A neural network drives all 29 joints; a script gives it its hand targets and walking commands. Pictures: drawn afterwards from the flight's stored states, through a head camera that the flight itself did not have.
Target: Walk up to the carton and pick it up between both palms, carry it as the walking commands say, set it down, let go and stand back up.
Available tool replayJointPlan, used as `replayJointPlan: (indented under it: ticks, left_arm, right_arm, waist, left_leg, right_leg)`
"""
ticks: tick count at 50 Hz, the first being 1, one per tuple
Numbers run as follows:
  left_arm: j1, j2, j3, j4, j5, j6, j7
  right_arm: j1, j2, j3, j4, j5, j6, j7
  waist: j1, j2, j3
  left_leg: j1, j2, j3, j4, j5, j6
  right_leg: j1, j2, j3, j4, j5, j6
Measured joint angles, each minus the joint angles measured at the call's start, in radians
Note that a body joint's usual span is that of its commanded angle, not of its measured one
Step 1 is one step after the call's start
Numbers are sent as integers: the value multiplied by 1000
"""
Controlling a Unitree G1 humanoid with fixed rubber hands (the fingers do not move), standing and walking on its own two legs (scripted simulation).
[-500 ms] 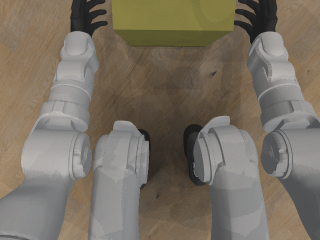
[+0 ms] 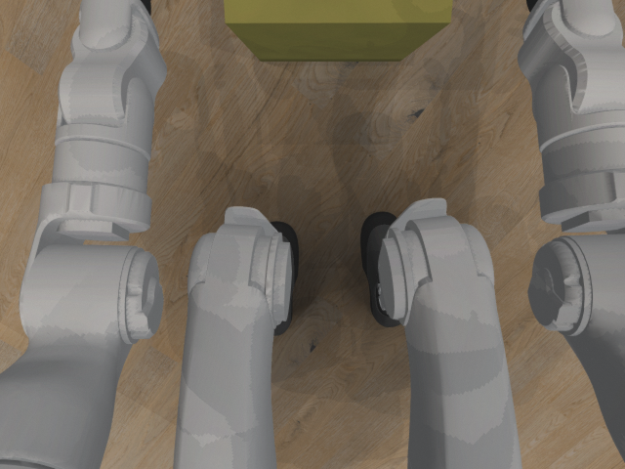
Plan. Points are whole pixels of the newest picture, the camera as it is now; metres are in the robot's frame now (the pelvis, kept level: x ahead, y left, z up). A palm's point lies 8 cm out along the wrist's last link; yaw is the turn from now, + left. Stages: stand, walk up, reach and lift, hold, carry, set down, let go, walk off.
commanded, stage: set down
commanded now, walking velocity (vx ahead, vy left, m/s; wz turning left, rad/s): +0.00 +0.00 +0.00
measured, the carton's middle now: out of the picture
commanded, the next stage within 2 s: let go in 1.04 s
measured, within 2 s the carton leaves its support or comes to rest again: neither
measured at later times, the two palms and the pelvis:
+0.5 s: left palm out of the picture +0.52 +0.19 +0.00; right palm out of the picture +0.51 -0.21 +0.00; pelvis +0.02 +0.00 +0.12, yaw +0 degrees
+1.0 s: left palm out of the picture +0.54 +0.18 +0.14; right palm out of the picture +0.52 -0.22 +0.15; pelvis +0.07 +0.00 +0.25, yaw -1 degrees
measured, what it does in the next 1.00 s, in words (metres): rises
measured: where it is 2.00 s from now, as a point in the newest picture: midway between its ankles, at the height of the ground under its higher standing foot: (330, 292)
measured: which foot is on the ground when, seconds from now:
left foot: down 0.00-1.00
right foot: down 0.00-1.00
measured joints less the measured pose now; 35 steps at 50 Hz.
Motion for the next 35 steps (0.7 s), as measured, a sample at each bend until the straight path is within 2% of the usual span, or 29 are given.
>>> replayJointPlan:
  ticks: [2,3,6,9,12,17,20,24,29,32,35]
  left_arm:
    - [-5,-3,-2,-28,8,2,-5]
    - [-13,-6,0,-8,25,-2,-10]
    - [5,-34,24,115,87,-12,-29]
    - [72,-75,71,189,137,-47,-43]
    - [132,-103,102,166,159,-89,-62]
    - [184,-94,113,157,169,-104,-87]
    - [214,-79,101,126,156,-87,-100]
    - [233,-44,89,54,134,-43,-109]
    - [202,-28,61,46,134,-4,-113]
    - [198,-45,63,101,151,-22,-122]
    - [216,-78,77,179,180,-66,-135]
  right_arm:
    - [12,9,5,-29,-10,5,-8]
    - [11,15,1,-10,-19,5,-7]
    - [51,48,-24,96,-58,-8,5]
    - [129,76,-57,160,-95,-54,26]
    - [187,80,-70,129,-94,-85,48]
    - [215,87,-68,92,-117,-84,68]
    - [221,90,-70,86,-132,-65,71]
    - [232,92,-74,31,-139,-23,70]
    - [228,62,-76,-5,-107,12,85]
    - [226,61,-80,41,-112,-5,96]
    - [245,83,-93,136,-145,-51,121]
  waist:
    - [-4,-8,-2]
    - [-7,-7,-15]
    - [-12,-5,-164]
    - [-14,-6,-352]
    - [-10,-5,-446]
    - [3,-8,-491]
    - [6,-10,-481]
    - [-6,-18,-442]
    - [-8,-11,-460]
    - [-8,-5,-526]
    - [-10,-2,-587]
  left_leg:
    - [49,-2,-6,-21,-14,-2]
    - [65,-3,-11,-31,-19,-2]
    - [37,-2,-21,-66,-27,-5]
    - [-18,0,-21,-110,-28,-8]
    - [-28,0,-17,-159,-18,-7]
    - [5,-1,-14,-257,23,-8]
    - [47,-4,-18,-330,55,-10]
    - [131,-5,-31,-436,95,-12]
    - [217,-2,-53,-545,118,-10]
    - [254,0,-57,-603,119,-8]
    - [300,-1,-58,-672,123,-6]
  right_leg:
    - [49,0,-2,-21,-14,-4]
    - [66,0,-5,-32,-19,-5]
    - [40,3,-8,-71,-25,-5]
    - [-19,8,0,-113,-24,-3]
    - [-33,9,11,-155,-16,-3]
    - [-3,10,29,-245,21,1]
    - [40,7,36,-314,50,1]
    - [127,6,37,-422,87,1]
    - [222,7,30,-546,113,1]
    - [260,9,34,-606,114,3]
    - [305,7,42,-672,117,5]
